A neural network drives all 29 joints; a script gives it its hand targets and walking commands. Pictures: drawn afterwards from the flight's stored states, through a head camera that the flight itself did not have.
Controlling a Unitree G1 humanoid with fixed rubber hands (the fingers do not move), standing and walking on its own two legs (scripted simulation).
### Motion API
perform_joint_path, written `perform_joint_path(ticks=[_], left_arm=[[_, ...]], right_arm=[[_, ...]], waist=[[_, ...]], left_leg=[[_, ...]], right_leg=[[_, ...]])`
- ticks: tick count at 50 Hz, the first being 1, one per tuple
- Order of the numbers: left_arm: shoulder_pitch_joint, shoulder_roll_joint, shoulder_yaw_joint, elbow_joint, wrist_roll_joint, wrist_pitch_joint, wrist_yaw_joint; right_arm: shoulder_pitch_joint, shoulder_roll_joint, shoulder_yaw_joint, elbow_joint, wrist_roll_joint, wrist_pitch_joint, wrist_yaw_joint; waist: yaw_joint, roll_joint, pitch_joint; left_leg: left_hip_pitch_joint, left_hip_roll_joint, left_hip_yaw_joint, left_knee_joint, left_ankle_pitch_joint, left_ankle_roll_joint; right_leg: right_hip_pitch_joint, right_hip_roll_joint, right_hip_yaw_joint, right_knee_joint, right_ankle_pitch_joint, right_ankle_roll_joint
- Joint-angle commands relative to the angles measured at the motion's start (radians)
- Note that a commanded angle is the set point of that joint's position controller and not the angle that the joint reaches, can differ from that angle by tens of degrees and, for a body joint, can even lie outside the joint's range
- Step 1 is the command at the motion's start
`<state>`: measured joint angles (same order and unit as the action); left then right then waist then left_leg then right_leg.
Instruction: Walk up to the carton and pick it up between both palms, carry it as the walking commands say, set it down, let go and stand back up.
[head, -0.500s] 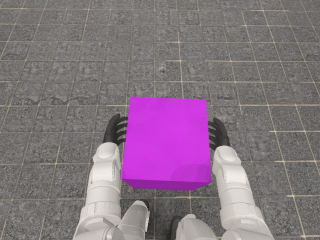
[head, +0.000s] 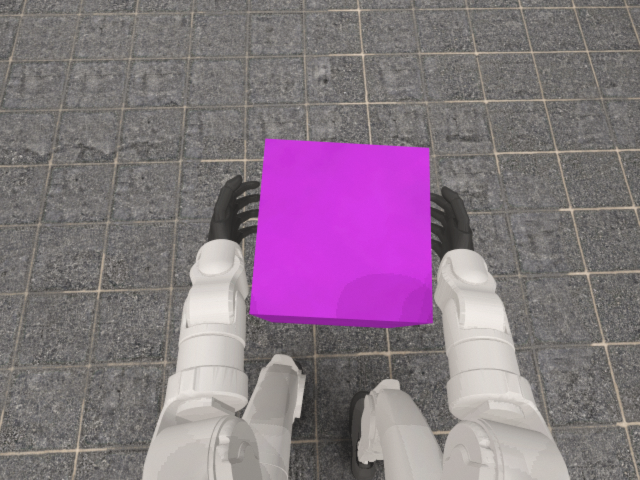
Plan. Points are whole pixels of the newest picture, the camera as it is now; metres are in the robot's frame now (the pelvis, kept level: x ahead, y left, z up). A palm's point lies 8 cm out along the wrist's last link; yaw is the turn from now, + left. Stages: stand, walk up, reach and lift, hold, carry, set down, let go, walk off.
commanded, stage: set down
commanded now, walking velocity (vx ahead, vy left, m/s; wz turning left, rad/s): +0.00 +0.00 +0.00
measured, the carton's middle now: (337, 249) +0.40 +0.04 -0.13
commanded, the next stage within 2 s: none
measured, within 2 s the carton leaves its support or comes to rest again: neither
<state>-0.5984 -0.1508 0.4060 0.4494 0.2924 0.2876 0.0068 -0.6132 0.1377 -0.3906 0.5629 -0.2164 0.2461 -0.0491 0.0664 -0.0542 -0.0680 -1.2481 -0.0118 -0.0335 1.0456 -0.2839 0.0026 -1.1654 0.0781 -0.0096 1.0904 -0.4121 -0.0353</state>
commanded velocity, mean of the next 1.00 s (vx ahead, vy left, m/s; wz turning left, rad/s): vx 0.00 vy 0.00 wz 0.00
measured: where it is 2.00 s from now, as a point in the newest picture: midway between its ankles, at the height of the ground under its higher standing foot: (322, 434)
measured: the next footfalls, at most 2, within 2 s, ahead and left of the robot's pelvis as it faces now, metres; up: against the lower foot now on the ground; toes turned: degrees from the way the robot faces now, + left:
none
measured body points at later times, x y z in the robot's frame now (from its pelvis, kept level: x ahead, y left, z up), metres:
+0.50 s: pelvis -0.03 +0.01 -0.09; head +0.19 +0.05 +0.30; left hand +0.41 +0.20 -0.15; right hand +0.45 -0.09 -0.15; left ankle +0.10 +0.11 -0.64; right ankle +0.04 -0.10 -0.64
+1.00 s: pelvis -0.03 +0.00 -0.15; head +0.27 +0.04 +0.19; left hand +0.45 +0.20 -0.25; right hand +0.48 -0.09 -0.25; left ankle +0.10 +0.11 -0.64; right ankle +0.04 -0.10 -0.64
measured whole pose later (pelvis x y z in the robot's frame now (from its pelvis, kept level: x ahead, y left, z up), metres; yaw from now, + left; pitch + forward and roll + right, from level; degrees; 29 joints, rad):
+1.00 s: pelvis -0.03 +0.00 -0.15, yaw +0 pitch +39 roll -2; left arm -0.96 -0.02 0.40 0.54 0.18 0.31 0.08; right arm -1.00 -0.02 -0.35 0.64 -0.08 0.30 -0.11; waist 0.07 -0.04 0.03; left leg -1.87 -0.04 -0.04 1.63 -0.42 0.00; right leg -1.77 0.14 -0.01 1.69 -0.59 -0.01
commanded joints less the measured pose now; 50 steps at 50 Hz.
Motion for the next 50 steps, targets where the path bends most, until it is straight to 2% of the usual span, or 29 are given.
perform_joint_path(ticks=[1,3,4,7,9,12,13,14,15,17,18,19,21,23,24,25,26,28,29,31,32,34,35,37,39,45,47,49,50], left_arm=[[-0.523,-0.942,-0.618,0.081,-0.118,0.002,-0.223],[-0.562,-0.930,-0.613,0.094,-0.121,0.018,-0.223],[-0.562,-0.982,-0.612,0.131,-0.132,0.034,-0.209],[-0.627,-0.961,-0.607,0.090,-0.131,0.034,-0.202],[-0.697,-0.984,-0.630,0.087,-0.160,0.045,-0.197],[-0.757,-0.938,-0.617,0.068,-0.172,0.056,-0.196],[-0.778,-0.980,-0.639,0.078,-0.188,0.067,-0.188],[-0.771,-0.978,-0.637,0.082,-0.190,0.066,-0.183],[-0.799,-0.953,-0.622,0.042,-0.188,0.062,-0.186],[-0.793,-0.931,-0.611,0.065,-0.203,0.056,-0.184],[-0.734,-0.949,-0.599,0.128,-0.170,0.072,-0.171],[-0.809,-0.954,-0.592,0.119,-0.183,0.075,-0.181],[-0.839,-0.934,-0.559,0.151,-0.162,0.092,-0.183],[-0.852,-0.953,-0.561,0.138,-0.175,0.084,-0.174],[-0.832,-0.968,-0.544,0.171,-0.173,0.088,-0.176],[-0.870,-0.938,-0.582,0.092,-0.171,0.075,-0.159],[-0.886,-0.970,-0.594,0.084,-0.198,0.066,-0.153],[-0.929,-0.942,-0.593,0.146,-0.188,0.087,-0.150],[-0.984,-0.960,-0.581,0.144,-0.203,0.086,-0.145],[-0.965,-0.972,-0.579,0.140,-0.220,0.074,-0.137],[-0.924,-0.952,-0.596,0.132,-0.200,0.070,-0.138],[-0.936,-0.907,-0.599,0.097,-0.191,0.049,-0.130],[-0.967,-0.904,-0.580,0.121,-0.221,0.048,-0.141],[-0.943,-0.899,-0.558,0.138,-0.206,0.043,-0.149],[-0.877,-0.894,-0.534,0.198,-0.167,0.050,-0.147],[-0.973,-0.823,-0.601,0.081,-0.254,0.013,-0.155],[-0.909,-0.806,-0.574,0.133,-0.230,0.015,-0.162],[-1.018,-0.729,-0.597,0.057,-0.241,-0.003,-0.156],[-1.035,-0.728,-0.616,0.053,-0.281,-0.001,-0.154]], right_arm=[[-0.710,0.912,0.599,-0.039,0.118,-0.030,0.236],[-0.700,0.961,0.588,0.011,0.126,-0.011,0.238],[-0.695,0.968,0.566,0.044,0.119,0.002,0.241],[-0.848,0.927,0.602,-0.013,0.156,0.001,0.254],[-0.876,0.922,0.576,0.014,0.149,0.011,0.256],[-0.890,0.938,0.566,0.058,0.156,0.029,0.249],[-0.900,0.918,0.519,0.075,0.139,0.031,0.255],[-0.914,0.920,0.545,0.050,0.156,0.031,0.254],[-0.933,0.963,0.576,0.055,0.177,0.033,0.257],[-0.989,0.947,0.600,0.018,0.194,0.034,0.244],[-0.957,0.965,0.575,0.072,0.188,0.040,0.251],[-0.947,0.906,0.516,0.100,0.132,0.045,0.248],[-0.927,0.912,0.445,0.167,0.115,0.055,0.244],[-0.946,0.903,0.457,0.147,0.131,0.050,0.249],[-0.975,0.869,0.479,0.131,0.139,0.051,0.256],[-1.024,0.938,0.523,0.072,0.182,0.037,0.258],[-1.007,0.914,0.503,0.102,0.180,0.038,0.262],[-1.039,0.856,0.412,0.152,0.158,0.038,0.256],[-1.074,0.861,0.422,0.155,0.151,0.038,0.255],[-1.021,0.867,0.448,0.139,0.155,0.040,0.244],[-1.050,0.891,0.479,0.107,0.184,0.037,0.244],[-1.030,0.916,0.493,0.105,0.200,0.030,0.249],[-1.033,0.895,0.497,0.092,0.180,0.033,0.237],[-1.061,0.918,0.523,0.067,0.189,0.038,0.218],[-1.076,0.932,0.555,0.058,0.225,0.032,0.205],[-1.044,0.904,0.598,0.023,0.234,0.020,0.164],[-1.055,0.916,0.641,0.005,0.254,0.019,0.157],[-1.120,0.874,0.642,-0.056,0.277,-0.001,0.147],[-1.103,0.858,0.643,-0.054,0.268,0.001,0.140]], waist=[[0.027,0.025,-0.888],[0.049,0.081,-0.874],[0.017,0.072,-0.874],[0.057,0.056,-0.969],[0.008,0.038,-0.990],[0.033,0.024,-1.039],[-0.022,0.043,-1.064],[-0.005,0.048,-1.035],[0.061,0.007,-1.081],[0.050,-0.025,-1.140],[0.055,0.042,-1.056],[0.003,-0.004,-1.014],[-0.004,0.082,-0.926],[0.006,0.108,-1.021],[-0.001,0.059,-1.020],[0.043,0.077,-1.150],[-0.008,0.061,-1.150],[-0.055,0.148,-1.034],[-0.046,0.113,-1.006],[-0.058,0.103,-1.113],[-0.013,0.094,-1.150],[0.004,0.114,-1.154],[-0.045,0.051,-1.160],[-0.017,-0.008,-1.139],[0.059,0.068,-1.175],[0.002,-0.006,-1.317],[0.065,-0.013,-1.279],[0.069,-0.001,-1.326],[0.028,-0.022,-1.386]], left_leg=[[0.645,-0.105,-0.016,0.025,0.223,0.002],[0.627,-0.105,-0.011,0.016,0.205,0.001],[0.684,-0.108,-0.038,0.000,0.154,-0.003],[0.588,-0.111,-0.012,0.084,0.132,-0.003],[0.593,-0.112,-0.050,0.077,0.061,-0.005],[0.536,-0.113,-0.020,0.129,0.068,-0.001],[0.584,-0.107,-0.062,0.127,0.052,-0.011],[0.588,-0.115,-0.057,0.142,0.063,-0.010],[0.558,-0.119,-0.026,0.166,0.108,-0.006],[0.525,-0.118,-0.028,0.201,0.124,0.003],[0.530,-0.130,-0.020,0.198,0.143,0.000],[0.469,-0.123,-0.027,0.204,0.044,-0.009],[0.440,-0.119,-0.039,0.184,-0.001,-0.014],[0.514,-0.123,-0.057,0.199,-0.003,-0.020],[0.471,-0.124,-0.051,0.223,0.026,-0.026],[0.554,-0.126,-0.050,0.243,0.066,-0.019],[0.565,-0.127,-0.060,0.263,0.092,-0.026],[0.553,-0.122,-0.074,0.266,-0.011,-0.034],[0.515,-0.123,-0.095,0.251,-0.074,-0.036],[0.518,-0.126,-0.083,0.280,-0.041,-0.032],[0.508,-0.125,-0.056,0.308,0.064,-0.030],[0.483,-0.134,-0.034,0.331,0.149,-0.021],[0.427,-0.127,-0.036,0.356,0.144,-0.015],[0.349,-0.132,0.003,0.391,0.160,-0.010],[0.332,-0.133,0.032,0.409,0.188,-0.009],[0.324,-0.138,0.013,0.482,0.262,-0.009],[0.243,-0.137,0.028,0.499,0.272,-0.004],[0.230,-0.142,0.027,0.535,0.321,-0.008],[0.294,-0.142,0.003,0.540,0.344,-0.007]], right_leg=[[0.095,0.094,0.080,-0.071,0.127,0.027],[0.070,0.090,0.086,-0.057,0.126,0.025],[0.005,0.104,0.065,-0.040,0.073,0.023],[-0.004,0.098,0.078,0.000,0.028,0.016],[-0.059,0.108,0.043,0.055,0.016,0.025],[-0.064,0.104,0.055,0.070,-0.003,0.021],[-0.117,0.115,0.038,0.110,0.014,0.012],[-0.149,0.120,0.037,0.123,0.000,0.020],[-0.104,0.115,0.050,0.111,0.020,0.022],[-0.078,0.119,0.043,0.149,0.042,0.029],[-0.144,0.119,0.048,0.157,0.047,0.037],[-0.171,0.123,0.034,0.159,-0.026,0.025],[-0.250,0.117,0.040,0.175,-0.042,0.017],[-0.300,0.130,0.031,0.197,-0.059,0.016],[-0.310,0.126,0.020,0.200,-0.039,0.022],[-0.284,0.130,0.035,0.238,0.001,0.025],[-0.324,0.136,0.019,0.245,0.002,0.031],[-0.437,0.124,0.028,0.244,-0.081,0.017],[-0.448,0.130,0.016,0.258,-0.109,0.021],[-0.372,0.125,0.013,0.278,-0.074,0.021],[-0.368,0.129,0.020,0.286,-0.007,0.033],[-0.366,0.129,0.033,0.310,0.047,0.032],[-0.335,0.130,0.007,0.312,0.052,0.037],[-0.279,0.136,0.017,0.307,0.051,0.052],[-0.256,0.127,0.044,0.314,0.076,0.057],[-0.235,0.145,0.017,0.388,0.143,0.068],[-0.204,0.132,0.037,0.399,0.179,0.080],[-0.228,0.139,0.037,0.438,0.223,0.079],[-0.212,0.147,0.022,0.448,0.232,0.081]])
